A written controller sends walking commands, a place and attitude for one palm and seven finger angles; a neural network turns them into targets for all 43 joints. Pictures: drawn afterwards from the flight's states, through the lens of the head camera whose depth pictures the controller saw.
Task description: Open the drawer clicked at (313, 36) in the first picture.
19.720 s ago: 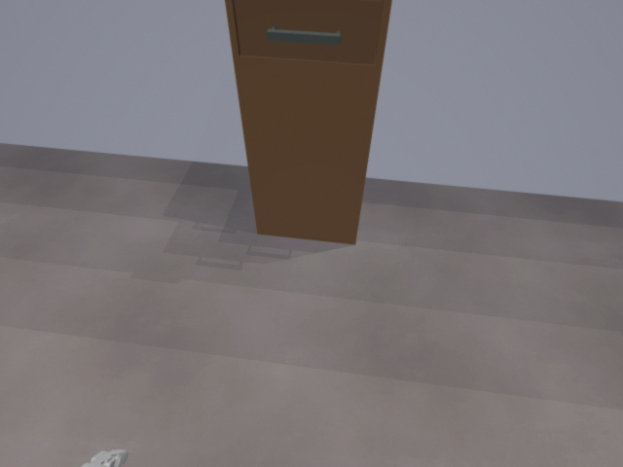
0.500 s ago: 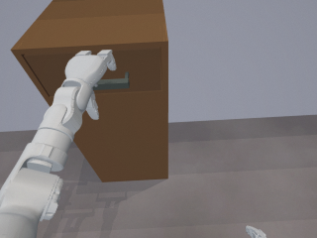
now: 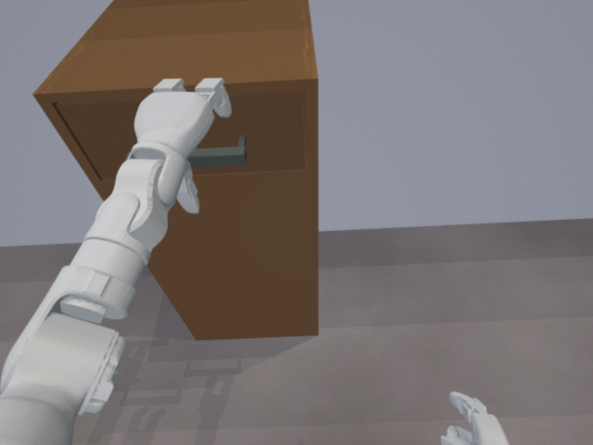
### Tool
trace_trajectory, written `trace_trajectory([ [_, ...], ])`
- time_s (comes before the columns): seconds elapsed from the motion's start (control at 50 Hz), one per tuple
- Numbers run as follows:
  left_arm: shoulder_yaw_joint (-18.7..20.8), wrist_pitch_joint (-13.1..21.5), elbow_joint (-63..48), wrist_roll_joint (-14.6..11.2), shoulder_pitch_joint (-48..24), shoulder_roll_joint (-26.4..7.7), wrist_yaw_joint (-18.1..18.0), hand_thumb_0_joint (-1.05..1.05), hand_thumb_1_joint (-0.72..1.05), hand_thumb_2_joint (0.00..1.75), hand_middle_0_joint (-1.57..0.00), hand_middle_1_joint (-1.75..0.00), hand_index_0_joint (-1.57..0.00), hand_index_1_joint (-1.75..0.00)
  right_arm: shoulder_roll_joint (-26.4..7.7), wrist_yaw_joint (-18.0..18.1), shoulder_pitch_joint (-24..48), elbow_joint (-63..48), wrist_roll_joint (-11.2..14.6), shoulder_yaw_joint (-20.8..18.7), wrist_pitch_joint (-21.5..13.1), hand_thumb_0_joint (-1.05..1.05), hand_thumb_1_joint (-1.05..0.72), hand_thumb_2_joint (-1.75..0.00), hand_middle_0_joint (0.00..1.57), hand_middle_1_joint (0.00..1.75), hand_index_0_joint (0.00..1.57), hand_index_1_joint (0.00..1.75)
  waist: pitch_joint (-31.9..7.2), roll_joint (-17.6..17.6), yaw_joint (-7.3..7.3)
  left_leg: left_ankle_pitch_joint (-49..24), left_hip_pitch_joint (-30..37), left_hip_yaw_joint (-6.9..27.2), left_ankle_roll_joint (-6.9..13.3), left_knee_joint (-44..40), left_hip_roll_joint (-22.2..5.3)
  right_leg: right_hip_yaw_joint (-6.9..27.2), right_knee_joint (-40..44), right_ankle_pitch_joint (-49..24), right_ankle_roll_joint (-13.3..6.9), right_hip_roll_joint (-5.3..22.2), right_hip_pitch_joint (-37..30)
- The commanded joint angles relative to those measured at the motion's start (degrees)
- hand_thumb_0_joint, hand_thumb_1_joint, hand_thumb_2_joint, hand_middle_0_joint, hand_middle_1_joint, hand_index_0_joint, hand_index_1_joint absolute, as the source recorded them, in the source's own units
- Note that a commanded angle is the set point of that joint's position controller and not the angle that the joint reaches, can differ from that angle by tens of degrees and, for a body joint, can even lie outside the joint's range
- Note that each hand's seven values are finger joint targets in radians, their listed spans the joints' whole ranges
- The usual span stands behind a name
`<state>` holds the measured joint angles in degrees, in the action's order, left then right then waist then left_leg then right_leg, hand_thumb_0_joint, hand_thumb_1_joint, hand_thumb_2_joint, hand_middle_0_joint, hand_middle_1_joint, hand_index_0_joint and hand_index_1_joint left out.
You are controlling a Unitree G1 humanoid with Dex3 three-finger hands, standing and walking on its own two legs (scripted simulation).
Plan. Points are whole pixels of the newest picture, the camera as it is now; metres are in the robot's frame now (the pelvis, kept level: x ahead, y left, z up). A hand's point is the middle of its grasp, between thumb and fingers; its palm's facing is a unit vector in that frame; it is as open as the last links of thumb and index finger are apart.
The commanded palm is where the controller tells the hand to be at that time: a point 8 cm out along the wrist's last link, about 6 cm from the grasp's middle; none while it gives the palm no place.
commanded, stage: re-aim the fingers above the handle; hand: left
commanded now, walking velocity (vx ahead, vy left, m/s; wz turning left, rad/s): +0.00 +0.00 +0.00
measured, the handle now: (189, 150) +0.55 +0.20 +0.10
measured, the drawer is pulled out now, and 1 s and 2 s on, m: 0.00 0.00 0.00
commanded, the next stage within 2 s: lower the fingers behind the handle in 0.42 s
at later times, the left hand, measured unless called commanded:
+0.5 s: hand (230, 131) +0.48 +0.10 +0.19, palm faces +0.19 -0.11 -0.98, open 13.8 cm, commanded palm +0.44 +0.22 +0.22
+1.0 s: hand (189, 171) +0.45 +0.17 +0.14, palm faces +0.11 -0.12 -0.99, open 13.8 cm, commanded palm +0.44 +0.23 +0.19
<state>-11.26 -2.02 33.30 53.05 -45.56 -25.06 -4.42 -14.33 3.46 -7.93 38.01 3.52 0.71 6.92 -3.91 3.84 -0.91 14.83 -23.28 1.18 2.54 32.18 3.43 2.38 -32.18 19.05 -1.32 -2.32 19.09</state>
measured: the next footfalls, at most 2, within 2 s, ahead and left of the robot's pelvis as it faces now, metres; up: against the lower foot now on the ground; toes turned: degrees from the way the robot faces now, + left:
none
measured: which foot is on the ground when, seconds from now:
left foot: down 0.00-1.00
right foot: down 0.00-1.00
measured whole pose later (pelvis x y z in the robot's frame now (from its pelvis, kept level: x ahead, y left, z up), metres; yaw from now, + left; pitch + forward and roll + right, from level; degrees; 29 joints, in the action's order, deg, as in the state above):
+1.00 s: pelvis +0.01 +0.00 -0.01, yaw +2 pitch +9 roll +0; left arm -10.5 6.2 29.5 50.8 -41.2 -27.2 -2.6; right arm -16.5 4.3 -9.1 38.5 3.2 -1.6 4.5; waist -4.5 2.4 -0.2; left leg 16.7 -27.2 2.7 2.3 35.5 3.7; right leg 0.5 -34.4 21.0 -1.6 -2.2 22.0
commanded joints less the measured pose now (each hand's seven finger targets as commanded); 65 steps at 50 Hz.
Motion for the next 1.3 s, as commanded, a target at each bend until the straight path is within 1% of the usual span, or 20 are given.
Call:
trace_trajectory([
  [0.0, 11.84, -11.28, 8.18, 2.90, -25.24, -22.02, -3.92, 0.00, -0.50, 0.30, -0.30, -1.20, -0.30, -1.20, -7.17, 0.48, 1.94, -4.22, -0.07, -0.83, 0.69, 0.00, -0.90, -0.90, 0.20, 0.30, 0.20, 0.30, -18.16, -6.60, 3.06, -14.86, 5.92, -2.51, -1.81, -4.65, -1.82, -2.10, 4.77, -16.96, -0.73, 0.70, -8.35],
  [0.08, 0.77, -18.22, 14.65, 3.63, -21.85, -11.96, 5.98, 0.00, -0.50, 0.30, -0.30, -1.20, -0.30, -1.20, -9.44, 0.09, -0.22, -6.40, 0.86, -1.75, 2.71, 0.00, -0.90, -0.90, 0.20, 0.30, 0.20, 0.30, -16.44, -10.48, -1.20, -13.79, 7.33, -2.75, -0.40, -4.46, -2.13, -2.50, 5.91, -19.45, 0.19, 1.25, -6.08],
  [0.16, -13.29, -10.45, -6.63, -1.75, -30.22, 4.63, 17.43, 0.00, -0.50, 0.30, -0.30, -1.20, -0.30, -1.20, -8.63, 0.54, 0.44, -9.37, 0.78, -2.68, 0.19, 0.00, -0.90, -0.90, 0.20, 0.30, 0.20, 0.30, -17.29, -8.81, -6.63, -17.46, 15.24, -0.46, 2.05, -1.36, -1.09, -1.92, 5.81, -22.84, 0.52, 1.55, -0.64],
  [0.24, -5.04, 1.46, -24.06, -4.48, -37.63, -4.13, 15.65, 0.00, -0.50, 0.30, -0.30, -1.20, -0.30, -1.20, -7.95, 1.74, -2.89, -6.69, -0.22, -3.37, -3.38, 0.00, -0.90, -0.90, 0.20, 0.30, 0.20, 0.30, -23.58, 3.69, -5.19, -23.25, 24.71, 2.93, 1.37, 0.92, -0.74, -1.87, 3.65, -19.28, -0.80, 0.48, 3.86],
  [0.3, 8.86, 8.47, -25.70, -4.63, -37.32, -17.10, 7.15, 0.00, -0.50, 0.30, -0.30, -1.20, -0.30, -1.20, -6.95, 2.09, -6.42, -5.05, -1.26, -3.80, -4.78, 0.00, -0.90, -0.90, 0.20, 0.30, 0.20, 0.30, -27.16, 2.70, -1.51, -26.86, 23.84, 2.47, -0.46, 1.16, -1.29, -2.77, 2.32, -20.34, -1.62, -0.61, 1.80],
  [0.36, 21.69, 5.37, -16.28, -3.19, -34.61, -31.13, -1.42, 0.00, -0.50, 0.30, -0.30, -1.20, -0.30, -1.20, -6.76, 1.56, -4.60, -3.98, -0.58, -2.09, -3.05, 0.00, -0.90, -0.90, 0.20, 0.30, 0.20, 0.30, -25.65, -2.67, 2.77, -23.58, 11.62, 0.55, -1.06, -1.26, -0.32, -2.19, 2.13, -23.89, -1.87, -0.14, -9.47],
  [0.4, 16.56, 2.57, -11.21, -3.48, -29.98, -27.38, -3.43, 0.00, -0.50, 0.30, -0.30, -1.20, -0.30, -1.20, -5.83, 1.74, -0.12, -4.61, 0.70, -0.64, -1.63, 0.00, -0.90, -0.90, 0.20, 0.30, 0.20, 0.30, -19.93, -6.35, 2.72, -18.61, 6.53, -1.71, -0.94, -2.42, -0.78, -1.01, 3.16, -23.61, -1.19, 0.68, -11.74],
  [0.54, 14.18, -10.13, 12.61, 0.25, -13.38, -25.40, -0.88, 0.00, -0.50, 0.30, -0.30, -1.20, -0.30, -1.20, -7.72, 0.67, 2.18, -6.22, 0.29, -0.32, 3.29, 0.00, -0.90, -0.90, 0.20, 0.30, 0.20, 0.30, -18.68, -8.78, 5.34, -17.71, 1.85, -4.17, -2.08, -4.55, -2.00, -0.72, 3.27, -25.86, -0.08, 1.54, -14.54],
  [0.6, 7.60, -16.42, 13.56, 2.40, -9.69, -20.05, 5.96, 0.00, -0.50, 0.30, -0.30, -1.20, -0.30, -1.20, -9.81, -0.67, 1.58, -8.36, 1.32, -1.10, 4.29, 0.00, -0.90, -0.90, 0.20, 0.30, 0.20, 0.30, -18.92, -12.28, 2.24, -19.04, 3.84, -4.50, -0.93, -4.42, -1.91, -1.23, 4.67, -30.85, 0.92, 1.67, -14.49],
  [0.66, -5.00, -13.20, -2.39, 1.00, -17.22, -7.10, 15.79, 0.00, -0.50, 0.30, -0.30, -1.20, -0.30, -1.20, -10.70, 0.03, -0.51, -10.68, 1.21, -3.41, 3.06, 0.00, -0.90, -0.90, 0.20, 0.30, 0.20, 0.30, -16.81, -15.58, -4.77, -22.17, 9.81, -3.45, 1.52, -1.93, -1.22, -1.91, 5.61, -37.17, 1.56, 1.37, -7.85],
  [0.68, -3.63, -9.73, -9.54, -0.97, -20.53, -8.10, 17.43, 0.00, -0.50, 0.30, -0.30, -1.20, -0.30, -1.20, -10.41, 0.37, -0.72, -10.47, 1.07, -3.64, 2.11, 0.00, -0.90, -0.90, 0.20, 0.30, 0.20, 0.30, -17.85, -12.32, -5.20, -23.40, 12.68, -2.76, 2.01, -0.80, -0.98, -1.33, 5.28, -36.84, 1.54, 1.33, -6.27],
  [0.76, -1.54, 1.21, -30.55, -4.16, -33.94, -11.47, 15.71, 0.00, -0.50, 0.30, -0.30, -1.20, -0.30, -1.20, -8.55, 2.11, -3.75, -7.56, -0.12, -3.92, -2.38, 0.00, -0.90, -0.90, 0.20, 0.30, 0.20, 0.30, -26.04, 9.07, -5.47, -34.53, 27.87, 1.22, 2.21, 2.88, -0.17, -1.06, 3.89, -28.05, -0.07, 0.19, 1.28],
  [0.86, 14.89, 10.79, -26.06, -5.29, -30.65, -23.62, 5.22, 0.00, -0.50, 0.30, -0.30, -1.20, -0.30, -1.20, -8.56, 2.74, -7.91, -3.31, -1.38, -4.61, -4.60, 0.00, -0.90, -0.90, 0.20, 0.30, 0.20, 0.30, -25.66, 3.13, -1.64, -31.92, 22.69, 1.75, -0.66, 3.39, -1.63, -3.16, 1.46, -22.80, -1.15, -0.59, 3.68],
  [0.92, 18.11, 6.89, -11.32, -2.28, -26.78, -23.63, -2.94, 0.00, -0.50, 0.30, -0.30, -1.20, -0.30, -1.20, -7.33, 0.97, -6.01, -2.48, -0.43, -3.90, -3.39, 0.00, -0.90, -0.90, 0.20, 0.30, 0.20, 0.30, -20.61, -1.07, 0.71, -24.29, 11.84, 0.96, -1.42, 1.97, -1.22, -4.09, -0.16, -20.05, -1.96, -0.74, 2.27],
  [0.98, 14.04, -1.04, 2.61, 0.54, -23.29, -21.44, -5.99, 0.00, -0.50, 0.30, -0.30, -1.20, -0.30, -1.20, -7.74, 0.01, -3.43, -3.43, -0.55, -2.87, -1.12, 0.00, -0.90, -0.90, 0.20, 0.30, 0.20, 0.30, -17.97, -2.97, 1.41, -17.27, 5.22, -1.33, -1.81, 0.81, -1.17, -3.60, 0.50, -16.65, -1.62, -0.28, 0.94],
  [1.06, 10.07, -12.68, 18.48, 6.46, -20.24, -19.26, -4.64, 0.00, -0.50, 0.30, -0.30, -1.20, -0.30, -1.20, -8.90, -0.90, -3.34, -4.06, -1.24, -2.57, 2.01, 0.00, -0.90, -0.90, 0.20, 0.30, 0.20, 0.30, -21.80, -3.35, 2.01, -17.02, 3.01, -2.25, -1.88, 0.19, -1.76, -3.29, 0.69, -17.99, -1.35, -0.17, -2.32],
  [1.1, 4.24, -14.34, 17.63, 6.11, -20.06, -13.77, -0.13, 0.00, -0.50, 0.30, -0.30, -1.20, -0.30, -1.20, -9.65, -0.97, -5.05, -6.05, -0.53, -3.14, 2.76, 0.00, -0.90, -0.90, 0.20, 0.30, 0.20, 0.30, -22.26, -7.03, -0.85, -17.66, 5.06, -2.39, -0.89, 0.78, -2.42, -3.21, 1.04, -20.61, -0.66, -0.02, -2.09],
  [1.16, 1.39, -9.15, 7.69, 2.23, -22.73, -10.75, 8.41, 0.00, -0.50, 0.30, -0.30, -1.20, -0.30, -1.20, -10.45, 0.47, -5.84, -8.02, -0.82, -4.36, 2.37, 0.00, -0.90, -0.90, 0.20, 0.30, 0.20, 0.30, -23.01, -13.23, -4.72, -18.23, 7.46, -1.46, 1.14, 1.62, -1.92, -2.09, 2.54, -25.91, 0.49, 0.60, -3.75],
  [1.22, 4.43, 0.43, -0.45, 0.37, -26.80, -14.78, 11.22, 0.00, -0.50, 0.30, -0.30, -1.20, -0.30, -1.20, -9.42, 2.10, -7.05, -6.73, -1.06, -4.41, 1.12, 0.00, -0.90, -0.90, 0.20, 0.30, 0.20, 0.30, -21.78, -7.33, -4.70, -17.67, 9.71, -0.66, 1.89, 2.16, -1.15, -0.98, 2.18, -24.64, 0.41, 0.61, -1.70],
  [1.28, 0.63, 5.02, 2.79, 1.50, -22.45, -9.05, 11.53, 0.00, -0.50, 0.30, -0.30, -1.20, -0.30, -1.20, -8.48, 1.76, -9.66, -4.92, -0.91, -4.61, 1.11, 0.00, -0.90, -0.90, 0.20, 0.30, 0.20, 0.30, -13.68, -2.92, -4.96, -16.24, 10.21, 0.46, 1.11, 2.42, -1.79, -2.29, 2.48, -15.45, -0.72, -0.51, 8.02],
])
